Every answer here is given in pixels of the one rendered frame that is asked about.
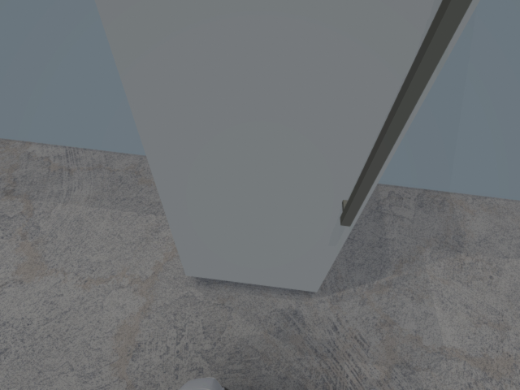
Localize fridge door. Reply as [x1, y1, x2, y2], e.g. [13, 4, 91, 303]
[95, 0, 480, 292]

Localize handle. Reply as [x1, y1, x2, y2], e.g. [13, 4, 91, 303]
[340, 0, 472, 227]

